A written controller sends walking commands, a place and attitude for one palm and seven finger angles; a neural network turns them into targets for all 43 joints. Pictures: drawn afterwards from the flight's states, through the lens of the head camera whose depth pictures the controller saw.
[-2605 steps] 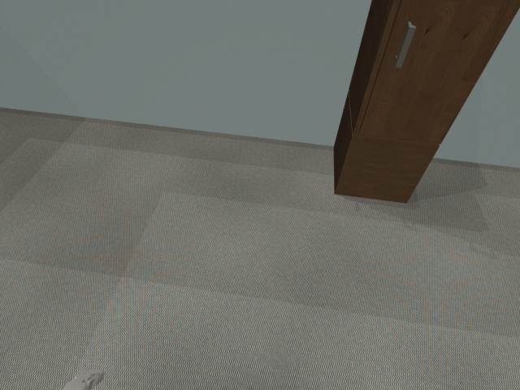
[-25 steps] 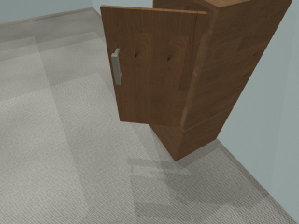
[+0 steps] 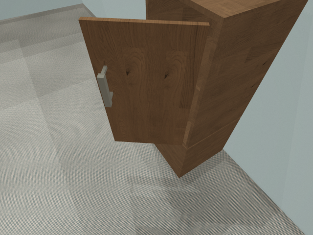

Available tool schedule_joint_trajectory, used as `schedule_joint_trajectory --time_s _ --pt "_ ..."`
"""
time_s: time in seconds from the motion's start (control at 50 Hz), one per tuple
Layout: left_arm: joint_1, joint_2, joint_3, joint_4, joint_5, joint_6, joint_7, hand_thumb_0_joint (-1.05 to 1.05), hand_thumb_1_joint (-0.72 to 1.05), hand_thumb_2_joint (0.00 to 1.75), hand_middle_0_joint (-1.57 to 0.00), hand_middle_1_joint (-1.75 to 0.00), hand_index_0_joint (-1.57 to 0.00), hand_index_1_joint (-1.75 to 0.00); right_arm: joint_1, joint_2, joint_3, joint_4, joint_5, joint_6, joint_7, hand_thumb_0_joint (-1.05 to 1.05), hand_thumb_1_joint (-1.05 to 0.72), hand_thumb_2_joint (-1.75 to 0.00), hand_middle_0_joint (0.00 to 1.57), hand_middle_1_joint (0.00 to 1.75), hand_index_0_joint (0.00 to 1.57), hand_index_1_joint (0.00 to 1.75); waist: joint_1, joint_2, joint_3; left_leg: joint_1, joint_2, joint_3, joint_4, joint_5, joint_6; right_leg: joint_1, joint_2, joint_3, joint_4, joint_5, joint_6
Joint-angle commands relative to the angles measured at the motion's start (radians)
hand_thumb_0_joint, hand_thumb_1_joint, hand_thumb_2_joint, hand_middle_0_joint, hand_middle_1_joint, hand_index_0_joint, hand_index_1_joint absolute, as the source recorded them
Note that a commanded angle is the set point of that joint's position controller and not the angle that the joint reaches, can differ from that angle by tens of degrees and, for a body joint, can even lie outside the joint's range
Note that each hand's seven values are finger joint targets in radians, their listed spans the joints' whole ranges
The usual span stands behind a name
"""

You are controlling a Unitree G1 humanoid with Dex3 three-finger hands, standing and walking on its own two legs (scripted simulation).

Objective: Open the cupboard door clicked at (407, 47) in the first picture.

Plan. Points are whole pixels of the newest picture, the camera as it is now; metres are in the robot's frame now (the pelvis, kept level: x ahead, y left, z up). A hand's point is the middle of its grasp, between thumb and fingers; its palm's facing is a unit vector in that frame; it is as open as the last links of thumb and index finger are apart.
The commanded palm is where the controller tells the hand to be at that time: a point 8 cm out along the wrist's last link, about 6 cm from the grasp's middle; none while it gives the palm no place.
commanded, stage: come to a stop and stand still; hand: left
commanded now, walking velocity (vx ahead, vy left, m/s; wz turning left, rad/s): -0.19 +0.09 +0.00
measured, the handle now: (106, 87) +0.53 +0.20 +0.05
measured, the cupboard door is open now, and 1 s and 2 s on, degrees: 54 54 54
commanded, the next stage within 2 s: look again from close up in 1.12 s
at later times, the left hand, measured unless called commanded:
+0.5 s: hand out of the picture +0.00 +0.18 -0.18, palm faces +0.10 -0.98 -0.19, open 7.4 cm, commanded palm none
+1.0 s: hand out of the picture -0.08 +0.12 -0.17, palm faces +0.06 -0.99 -0.15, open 7.4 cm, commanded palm none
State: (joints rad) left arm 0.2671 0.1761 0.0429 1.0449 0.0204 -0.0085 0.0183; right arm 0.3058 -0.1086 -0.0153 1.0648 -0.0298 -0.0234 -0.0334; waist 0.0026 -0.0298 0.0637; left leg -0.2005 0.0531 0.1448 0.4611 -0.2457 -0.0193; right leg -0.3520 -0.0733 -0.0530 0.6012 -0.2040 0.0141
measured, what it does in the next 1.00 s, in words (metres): steps on the spot: right foot, then left foot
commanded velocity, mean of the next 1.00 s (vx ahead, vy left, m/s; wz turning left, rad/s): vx -0.02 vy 0.03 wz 0.00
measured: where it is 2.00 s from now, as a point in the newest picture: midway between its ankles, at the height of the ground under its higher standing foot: outside the picture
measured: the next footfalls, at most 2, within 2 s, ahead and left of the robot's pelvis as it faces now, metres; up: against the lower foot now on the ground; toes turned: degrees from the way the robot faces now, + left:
right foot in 0.02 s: +0.08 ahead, -0.12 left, +0.00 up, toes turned -5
left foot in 0.38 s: +0.00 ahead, +0.10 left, +0.00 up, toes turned +4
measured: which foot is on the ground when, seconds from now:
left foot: down 0.00-0.06, up 0.08-0.36, down 0.38-1.00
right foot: up 0.00-0.00, down 0.02-0.38, up 0.40-0.60, down 0.62-1.00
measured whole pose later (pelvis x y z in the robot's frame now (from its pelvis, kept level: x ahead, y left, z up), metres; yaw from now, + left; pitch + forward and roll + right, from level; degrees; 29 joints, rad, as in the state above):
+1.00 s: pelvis -0.07 -0.03 +0.01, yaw +2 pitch -2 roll +0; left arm 0.30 0.12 0.00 1.12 0.01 0.00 0.03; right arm 0.29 -0.13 0.00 1.14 -0.02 0.02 -0.03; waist 0.00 -0.02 0.04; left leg -0.21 0.04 0.05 0.41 -0.18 -0.02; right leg -0.14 0.03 -0.04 0.42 -0.26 -0.04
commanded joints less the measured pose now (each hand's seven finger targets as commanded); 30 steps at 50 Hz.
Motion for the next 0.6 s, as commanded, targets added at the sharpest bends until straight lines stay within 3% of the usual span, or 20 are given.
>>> schedule_joint_trajectory --time_s 0.0,0.02,0.04,0.06,0.08,0.14,0.22,0.24,0.28,0.3,0.32,0.34,0.36,0.38,0.4,0.46,0.48,0.54,0.56,0.58 --pt "0.113 0.134 0.012 -0.009 0.003 -0.022 0.012 0.0 0.9 0.9 -0.2 -0.3 -0.2 -0.3 0.054 -0.087 -0.033 -0.05 0.028 0.007 0.0 0.0 -0.9 -0.9 0.2 0.3 0.2 0.3 0.002 -0.082 -0.106 -0.129 0.041 -0.04 0.052 -0.014 0.01 0.244 -0.187 0.183 -0.115 0.689 -0.069" --pt "0.098 0.155 0.014 -0.016 -0.002 -0.016 0.01 0.0 0.9 0.9 -0.2 -0.3 -0.2 -0.3 0.079 -0.075 -0.037 -0.041 0.031 0.017 0.002 0.0 -0.9 -0.9 0.2 0.3 0.2 0.3 -0.007 -0.084 -0.106 -0.11 0.001 -0.038 0.083 -0.1 0.001 0.215 -0.24 0.168 -0.125 0.748 -0.112" --pt "0.084 0.156 0.015 -0.02 -0.004 -0.012 0.013 0.0 0.9 0.9 -0.2 -0.3 -0.2 -0.3 0.075 -0.062 -0.039 -0.034 0.03 0.031 0.001 0.0 -0.9 -0.9 0.2 0.3 0.2 0.3 -0.007 -0.129 -0.127 -0.079 -0.008 -0.03 0.151 -0.142 -0.007 0.196 -0.252 0.189 -0.159 0.72 -0.135" --pt "0.071 0.159 0.021 -0.023 -0.003 -0.011 0.018 0.0 0.9 0.9 -0.2 -0.3 -0.2 -0.3 0.065 -0.067 -0.042 -0.029 0.028 0.045 -0.001 0.0 -0.9 -0.9 0.2 0.3 0.2 0.3 0.004 -0.238 -0.131 -0.105 -0.011 -0.038 0.256 -0.241 -0.013 0.193 -0.252 0.211 -0.194 0.698 -0.155" --pt "0.054 0.14 0.019 -0.024 -0.001 -0.007 0.024 0.0 0.9 0.9 -0.2 -0.3 -0.2 -0.3 0.06 -0.076 -0.046 -0.032 0.026 0.051 -0.003 0.0 -0.9 -0.9 0.2 0.3 0.2 0.3 0.009 -0.289 -0.115 -0.131 -0.008 -0.069 0.329 -0.281 -0.009 0.183 -0.265 0.203 -0.212 0.688 -0.182" --pt "0.026 0.135 0.031 -0.05 0.006 0.002 0.032 0.0 0.9 0.9 -0.2 -0.3 -0.2 -0.3 0.017 -0.077 -0.046 -0.038 0.026 0.056 0.002 0.0 -0.9 -0.9 0.2 0.3 0.2 0.3 0.025 -0.183 -0.092 -0.193 -0.023 -0.113 0.451 -0.294 -0.013 0.189 -0.265 0.207 -0.214 0.654 -0.216" --pt "0.0 0.165 0.049 -0.079 0.01 0.012 0.034 0.0 0.9 0.9 -0.2 -0.3 -0.2 -0.3 -0.001 -0.072 -0.045 -0.058 0.025 0.056 0.01 0.0 -0.9 -0.9 0.2 0.3 0.2 0.3 0.028 -0.13 -0.113 -0.168 -0.034 -0.109 0.345 -0.257 -0.016 0.2 -0.259 0.214 -0.241 0.461 -0.221" --pt "-0.001 0.168 0.05 -0.08 0.01 0.013 0.031 0.0 0.9 0.9 -0.2 -0.3 -0.2 -0.3 0.001 -0.072 -0.044 -0.062 0.025 0.053 0.011 0.0 -0.9 -0.9 0.2 0.3 0.2 0.3 0.03 -0.115 -0.12 -0.144 -0.041 -0.1 0.281 -0.23 -0.015 0.195 -0.247 0.221 -0.242 0.406 -0.214" --pt "-0.025 0.169 0.052 -0.086 0.007 0.018 0.029 0.0 0.9 0.9 -0.2 -0.3 -0.2 -0.3 0.046 -0.064 -0.042 -0.048 0.025 0.046 0.01 0.0 -0.9 -0.9 0.2 0.3 0.2 0.3 0.007 -0.097 -0.145 -0.035 -0.05 -0.081 0.096 -0.12 -0.011 0.157 -0.224 0.208 -0.218 0.268 -0.184" --pt "-0.043 0.161 0.05 -0.091 0.001 0.022 0.027 0.0 0.9 0.9 -0.2 -0.3 -0.2 -0.3 0.082 -0.062 -0.041 -0.039 0.024 0.041 0.01 0.0 -0.9 -0.9 0.2 0.3 0.2 0.3 -0.014 -0.095 -0.142 0.054 -0.057 -0.069 -0.01 -0.029 -0.005 0.094 -0.192 0.19 -0.203 0.179 -0.15" --pt "-0.053 0.136 0.042 -0.097 -0.004 0.026 0.023 0.0 0.9 0.9 -0.2 -0.3 -0.2 -0.3 0.096 -0.081 -0.042 -0.035 0.023 0.035 0.007 0.0 -0.9 -0.9 0.2 0.3 0.2 0.3 -0.022 -0.032 -0.123 0.111 -0.026 -0.09 -0.086 0.008 0.007 0.034 -0.14 0.151 -0.165 0.065 -0.111" --pt "-0.05 0.084 0.033 -0.107 -0.01 0.033 0.018 0.0 0.9 0.9 -0.2 -0.3 -0.2 -0.3 0.08 -0.13 -0.048 -0.049 0.013 0.029 0.004 0.0 -0.9 -0.9 0.2 0.3 0.2 0.3 -0.017 0.137 -0.089 0.083 0.101 -0.259 -0.18 -0.009 0.055 -0.042 -0.049 0.085 -0.076 -0.087 -0.065" --pt "-0.069 0.048 0.023 -0.122 -0.012 0.039 0.014 0.0 0.9 0.9 -0.2 -0.3 -0.2 -0.3 0.019 -0.179 -0.05 -0.086 0.005 0.031 0.002 0.0 -0.9 -0.9 0.2 0.3 0.2 0.3 -0.006 0.293 -0.011 -0.074 0.236 -0.382 -0.265 0.016 0.128 -0.047 0.021 -0.002 0.02 -0.205 -0.018" --pt "-0.083 0.056 0.023 -0.121 -0.004 0.041 0.013 0.0 0.9 0.9 -0.2 -0.3 -0.2 -0.3 -0.049 -0.171 -0.043 -0.112 0.001 0.033 0.0 0.0 -0.9 -0.9 0.2 0.3 0.2 0.3 0.008 0.227 0.025 -0.205 0.262 -0.378 -0.29 -0.005 0.176 0.022 0.021 0.027 0.126 -0.225 -0.019" --pt "-0.074 0.054 0.022 -0.102 0.004 0.049 0.012 0.0 0.9 0.9 -0.2 -0.3 -0.2 -0.3 -0.094 -0.153 -0.035 -0.115 0.001 0.025 -0.003 0.0 -0.9 -0.9 0.2 0.3 0.2 0.3 0.019 0.253 0.034 -0.233 0.223 -0.349 -0.314 -0.001 0.179 0.036 0.018 0.056 0.196 -0.229 -0.02" --pt "0.0 0.04 0.018 -0.056 0.006 0.049 0.006 0.0 0.9 0.9 -0.2 -0.3 -0.2 -0.3 -0.121 -0.148 -0.027 -0.116 0.003 0.023 -0.008 0.0 -0.9 -0.9 0.2 0.3 0.2 0.3 0.041 0.199 0.029 -0.177 0.161 -0.267 -0.261 0.026 0.167 0.012 0.033 0.067 0.276 -0.186 -0.02" --pt "0.004 0.039 0.013 -0.052 0.006 0.043 0.004 0.0 0.9 0.9 -0.2 -0.3 -0.2 -0.3 -0.109 -0.147 -0.026 -0.112 0.005 0.021 -0.008 0.0 -0.9 -0.9 0.2 0.3 0.2 0.3 0.039 0.146 0.029 -0.145 0.164 -0.265 -0.248 0.059 0.173 0.006 0.03 0.058 0.244 -0.192 -0.016" --pt "0.009 0.019 -0.003 -0.046 0.0 0.024 0.007 0.0 0.9 0.9 -0.2 -0.3 -0.2 -0.3 -0.048 -0.167 -0.034 -0.086 0.003 0.017 -0.007 0.0 -0.9 -0.9 0.2 0.3 0.2 0.3 0.016 0.109 -0.042 0.012 0.164 -0.27 -0.176 0.196 0.171 0.052 0.022 0.036 -0.002 -0.195 0.0" --pt "0.033 0.019 -0.005 -0.034 -0.002 0.017 0.009 0.0 0.9 0.9 -0.2 -0.3 -0.2 -0.3 -0.035 -0.169 -0.033 -0.076 0.008 0.014 -0.007 0.0 -0.9 -0.9 0.2 0.3 0.2 0.3 0.02 0.099 -0.065 0.033 0.146 -0.255 -0.136 0.232 0.152 0.1 0.024 0.034 -0.113 -0.109 0.003" --pt "0.054 0.038 -0.008 -0.018 -0.002 0.006 0.012 0.0 0.9 0.9 -0.2 -0.3 -0.2 -0.3 -0.027 -0.153 -0.029 -0.067 0.015 0.011 -0.005 0.0 -0.9 -0.9 0.2 0.3 0.2 0.3 0.023 0.057 -0.073 0.019 0.11 -0.235 -0.084 0.255 0.12 0.164 0.013 0.069 -0.23 0.022 -0.002"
